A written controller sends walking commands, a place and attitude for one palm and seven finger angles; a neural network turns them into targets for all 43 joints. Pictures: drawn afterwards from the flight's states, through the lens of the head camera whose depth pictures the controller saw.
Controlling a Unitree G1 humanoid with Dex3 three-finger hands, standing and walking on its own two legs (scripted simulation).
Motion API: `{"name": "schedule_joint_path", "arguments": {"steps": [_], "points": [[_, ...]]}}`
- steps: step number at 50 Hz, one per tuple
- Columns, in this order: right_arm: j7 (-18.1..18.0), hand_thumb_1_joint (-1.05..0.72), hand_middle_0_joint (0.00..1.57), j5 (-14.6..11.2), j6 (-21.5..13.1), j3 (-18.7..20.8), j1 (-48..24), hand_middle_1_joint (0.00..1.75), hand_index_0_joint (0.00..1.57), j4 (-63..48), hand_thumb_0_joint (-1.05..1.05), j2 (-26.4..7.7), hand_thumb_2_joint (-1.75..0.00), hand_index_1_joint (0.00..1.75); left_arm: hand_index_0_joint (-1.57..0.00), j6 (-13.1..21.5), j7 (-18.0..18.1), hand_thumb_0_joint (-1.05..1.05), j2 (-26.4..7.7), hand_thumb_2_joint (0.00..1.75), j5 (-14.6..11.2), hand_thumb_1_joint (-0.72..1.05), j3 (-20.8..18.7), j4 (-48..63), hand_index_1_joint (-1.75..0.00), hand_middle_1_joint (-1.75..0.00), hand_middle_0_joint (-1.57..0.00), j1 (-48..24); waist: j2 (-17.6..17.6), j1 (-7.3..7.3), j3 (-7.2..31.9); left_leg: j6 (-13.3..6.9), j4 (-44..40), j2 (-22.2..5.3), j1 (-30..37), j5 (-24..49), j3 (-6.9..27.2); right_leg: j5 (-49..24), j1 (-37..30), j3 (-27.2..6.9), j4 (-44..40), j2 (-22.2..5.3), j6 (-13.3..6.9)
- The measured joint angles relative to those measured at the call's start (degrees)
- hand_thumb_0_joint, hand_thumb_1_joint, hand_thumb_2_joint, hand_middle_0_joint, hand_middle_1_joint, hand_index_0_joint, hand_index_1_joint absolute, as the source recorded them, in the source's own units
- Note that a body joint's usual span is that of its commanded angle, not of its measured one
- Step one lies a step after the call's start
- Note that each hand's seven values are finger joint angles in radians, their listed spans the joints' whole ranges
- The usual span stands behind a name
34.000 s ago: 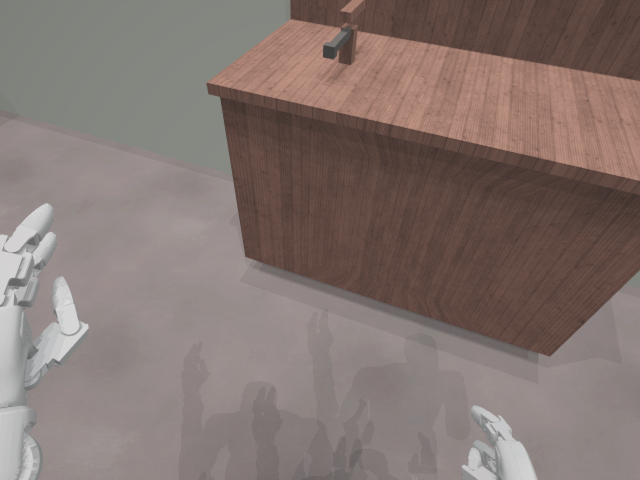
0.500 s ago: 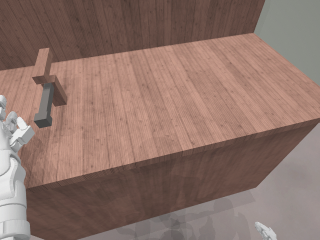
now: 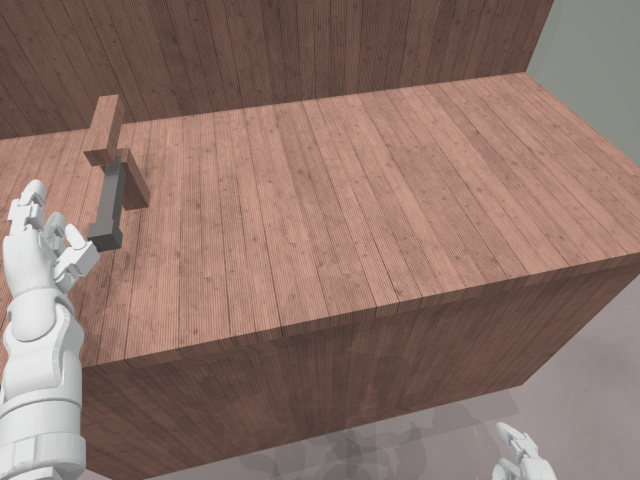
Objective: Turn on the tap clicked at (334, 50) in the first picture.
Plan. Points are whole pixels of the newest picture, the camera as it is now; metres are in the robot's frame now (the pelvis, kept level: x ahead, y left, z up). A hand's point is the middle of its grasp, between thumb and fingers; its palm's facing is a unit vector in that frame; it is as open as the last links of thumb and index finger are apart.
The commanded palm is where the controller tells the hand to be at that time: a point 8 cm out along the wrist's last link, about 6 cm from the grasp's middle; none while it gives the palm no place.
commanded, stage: push the lever round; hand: left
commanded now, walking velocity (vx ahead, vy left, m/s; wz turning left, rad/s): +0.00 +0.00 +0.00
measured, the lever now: (105, 236) +0.36 +0.30 +0.12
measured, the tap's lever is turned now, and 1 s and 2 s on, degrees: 1 21 47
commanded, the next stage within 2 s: none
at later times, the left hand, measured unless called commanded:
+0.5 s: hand (113, 249) +0.34 +0.28 +0.12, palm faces +0.51 -0.86 -0.06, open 7.7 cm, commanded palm +0.30 +0.31 +0.12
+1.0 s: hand (144, 241) +0.35 +0.25 +0.12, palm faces +0.61 -0.79 -0.04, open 7.7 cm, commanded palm +0.32 +0.27 +0.12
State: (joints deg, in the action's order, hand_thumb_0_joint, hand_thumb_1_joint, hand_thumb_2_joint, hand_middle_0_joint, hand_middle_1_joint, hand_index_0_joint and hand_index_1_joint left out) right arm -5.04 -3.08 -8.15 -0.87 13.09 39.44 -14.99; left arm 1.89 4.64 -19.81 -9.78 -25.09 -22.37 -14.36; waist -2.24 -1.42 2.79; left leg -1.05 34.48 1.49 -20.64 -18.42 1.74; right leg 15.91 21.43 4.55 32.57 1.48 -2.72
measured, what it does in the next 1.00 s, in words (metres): stands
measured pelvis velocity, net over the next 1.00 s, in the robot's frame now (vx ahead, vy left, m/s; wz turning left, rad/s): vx -0.01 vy -0.01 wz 0.01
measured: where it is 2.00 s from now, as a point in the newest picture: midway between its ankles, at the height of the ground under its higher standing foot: outside the picture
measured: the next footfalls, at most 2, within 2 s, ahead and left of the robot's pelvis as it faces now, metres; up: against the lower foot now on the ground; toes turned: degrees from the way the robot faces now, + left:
none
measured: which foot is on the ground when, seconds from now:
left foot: down 0.00-1.00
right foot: down 0.00-1.00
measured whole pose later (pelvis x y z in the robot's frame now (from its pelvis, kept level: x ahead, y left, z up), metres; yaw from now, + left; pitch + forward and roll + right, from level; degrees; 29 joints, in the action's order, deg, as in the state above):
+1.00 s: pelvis -0.01 -0.01 +0.00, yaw +0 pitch +4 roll +0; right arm -4.6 -1.8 -4.6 -1.0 10.6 40.6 -14.4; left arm -0.4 20.4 -12.3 -6.6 -18.4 -21.4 -18.9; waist -2.3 -0.7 2.9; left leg -0.1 35.0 1.0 -21.3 -17.6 2.3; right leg 15.4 22.2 5.2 33.4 1.9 -3.7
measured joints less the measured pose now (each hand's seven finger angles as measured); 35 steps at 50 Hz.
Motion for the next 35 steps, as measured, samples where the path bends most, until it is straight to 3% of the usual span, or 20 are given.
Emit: {"name": "schedule_joint_path", "arguments": {"steps": [23,35], "points": [[0.07,-0.90,0.20,-0.02,1.14,0.39,0.02,0.30,0.20,0.54,0.01,-0.20,-0.90,0.30,-0.15,-0.53,2.35,0.03,2.06,0.91,-0.04,0.94,2.11,2.26,-0.15,-0.15,-0.15,1.11,-0.31,0.36,0.04,0.48,-0.34,-0.47,0.82,0.31,-0.08,-0.29,-0.61,-0.08,-0.11,0.46,-0.53],[0.39,-0.90,0.20,0.58,1.62,0.10,-1.15,0.30,0.20,0.79,0.01,0.22,-0.90,0.30,-0.15,-1.14,8.61,0.02,5.04,0.92,1.33,0.95,4.71,2.55,-0.15,-0.15,-0.15,-1.06,-0.43,0.39,0.04,0.72,0.09,-0.39,0.13,0.67,0.33,-0.39,0.03,0.37,0.48,0.35,-0.75]]}}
